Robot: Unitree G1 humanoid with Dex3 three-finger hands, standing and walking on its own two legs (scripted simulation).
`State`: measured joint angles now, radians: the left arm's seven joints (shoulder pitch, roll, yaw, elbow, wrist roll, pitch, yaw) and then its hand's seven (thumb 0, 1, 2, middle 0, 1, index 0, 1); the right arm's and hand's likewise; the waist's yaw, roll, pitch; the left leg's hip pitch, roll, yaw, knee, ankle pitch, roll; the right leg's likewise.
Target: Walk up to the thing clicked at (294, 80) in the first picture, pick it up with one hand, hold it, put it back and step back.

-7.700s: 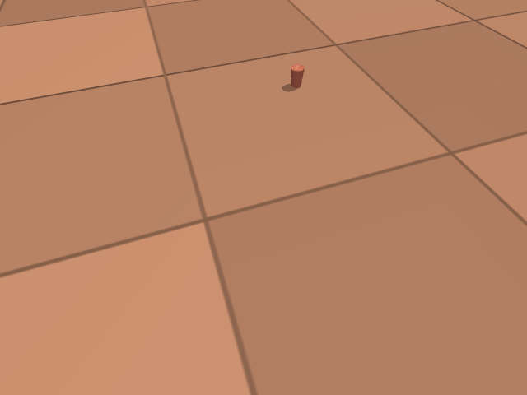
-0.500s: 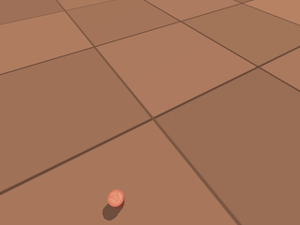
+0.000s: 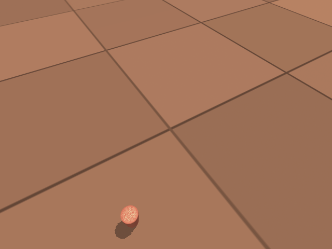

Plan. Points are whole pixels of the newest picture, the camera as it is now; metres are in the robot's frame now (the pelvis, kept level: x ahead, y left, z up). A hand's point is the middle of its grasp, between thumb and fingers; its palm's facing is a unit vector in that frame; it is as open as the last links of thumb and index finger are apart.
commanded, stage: stand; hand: left
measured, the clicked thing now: (131, 218) +0.39 +0.21 -0.72
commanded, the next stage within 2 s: go down in 1.66 s
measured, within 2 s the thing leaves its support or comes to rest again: neither
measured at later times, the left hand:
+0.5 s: hand out of the picture +0.06 +0.26 -0.16, palm faces -0.03 -0.94 -0.34, open 7.4 cm
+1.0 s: hand out of the picture +0.07 +0.26 -0.16, palm faces -0.02 -0.94 -0.34, open 7.4 cm
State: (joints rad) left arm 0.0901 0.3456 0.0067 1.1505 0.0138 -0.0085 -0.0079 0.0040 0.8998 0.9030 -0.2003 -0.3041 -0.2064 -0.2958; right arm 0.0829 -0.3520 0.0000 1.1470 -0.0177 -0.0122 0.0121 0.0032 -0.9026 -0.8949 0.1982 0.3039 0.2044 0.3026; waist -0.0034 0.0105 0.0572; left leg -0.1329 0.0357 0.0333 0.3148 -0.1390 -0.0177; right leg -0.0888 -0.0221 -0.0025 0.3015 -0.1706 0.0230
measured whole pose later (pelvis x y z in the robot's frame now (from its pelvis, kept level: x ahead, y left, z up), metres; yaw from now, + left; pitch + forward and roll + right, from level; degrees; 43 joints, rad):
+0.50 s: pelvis +0.00 +0.00 +0.00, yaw +0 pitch -2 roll +0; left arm 0.12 0.35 0.00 1.14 0.02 -0.01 -0.01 0.00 0.90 0.90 -0.20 -0.30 -0.21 -0.30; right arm 0.11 -0.35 0.00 1.15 -0.02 -0.01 0.01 0.00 -0.90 -0.89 0.20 0.30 0.20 0.30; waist 0.00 0.00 0.05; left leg -0.15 0.03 0.03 0.32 -0.14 -0.01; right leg -0.10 -0.03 0.00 0.31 -0.17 0.03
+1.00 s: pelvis +0.00 +0.01 +0.00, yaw +1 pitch -2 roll +0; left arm 0.12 0.35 0.00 1.13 0.02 -0.01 -0.01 0.00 0.90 0.90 -0.20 -0.30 -0.21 -0.30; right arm 0.10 -0.35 0.01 1.14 -0.01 -0.01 0.01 0.00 -0.90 -0.89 0.20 0.30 0.20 0.30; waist 0.00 0.00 0.05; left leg -0.15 0.02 0.03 0.33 -0.15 -0.01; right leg -0.09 -0.03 -0.01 0.31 -0.18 0.03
